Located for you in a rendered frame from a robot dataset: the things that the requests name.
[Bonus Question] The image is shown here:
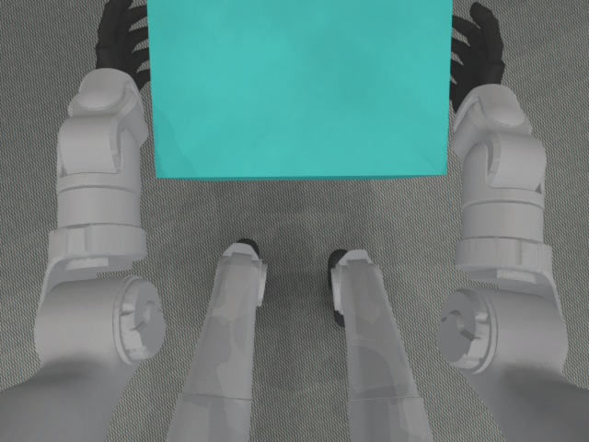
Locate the robot left forearm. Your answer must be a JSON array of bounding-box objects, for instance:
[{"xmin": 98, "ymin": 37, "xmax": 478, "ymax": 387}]
[{"xmin": 34, "ymin": 68, "xmax": 148, "ymax": 357}]

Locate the carton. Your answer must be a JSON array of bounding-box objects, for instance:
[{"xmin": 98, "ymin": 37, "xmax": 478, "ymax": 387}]
[{"xmin": 146, "ymin": 0, "xmax": 453, "ymax": 181}]

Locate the robot left foot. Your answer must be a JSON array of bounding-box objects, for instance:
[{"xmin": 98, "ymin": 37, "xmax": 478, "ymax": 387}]
[{"xmin": 237, "ymin": 238, "xmax": 259, "ymax": 257}]

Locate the left robot upper arm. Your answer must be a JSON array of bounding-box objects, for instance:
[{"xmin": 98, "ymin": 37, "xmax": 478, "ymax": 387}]
[{"xmin": 0, "ymin": 274, "xmax": 166, "ymax": 442}]

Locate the robot left thigh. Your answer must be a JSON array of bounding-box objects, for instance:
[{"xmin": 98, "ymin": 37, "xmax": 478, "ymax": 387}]
[{"xmin": 166, "ymin": 252, "xmax": 267, "ymax": 442}]

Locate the robot right forearm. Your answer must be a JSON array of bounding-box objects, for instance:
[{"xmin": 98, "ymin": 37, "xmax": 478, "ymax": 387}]
[{"xmin": 451, "ymin": 84, "xmax": 568, "ymax": 363}]

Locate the left robot hand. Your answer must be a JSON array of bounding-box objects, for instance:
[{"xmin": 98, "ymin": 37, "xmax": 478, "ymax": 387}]
[{"xmin": 95, "ymin": 0, "xmax": 151, "ymax": 92}]

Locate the right robot upper arm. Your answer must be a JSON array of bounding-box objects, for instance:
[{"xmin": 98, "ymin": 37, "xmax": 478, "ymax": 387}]
[{"xmin": 435, "ymin": 285, "xmax": 589, "ymax": 442}]

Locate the right robot hand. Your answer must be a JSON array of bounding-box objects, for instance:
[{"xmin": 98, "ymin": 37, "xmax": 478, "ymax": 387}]
[{"xmin": 449, "ymin": 2, "xmax": 505, "ymax": 113}]

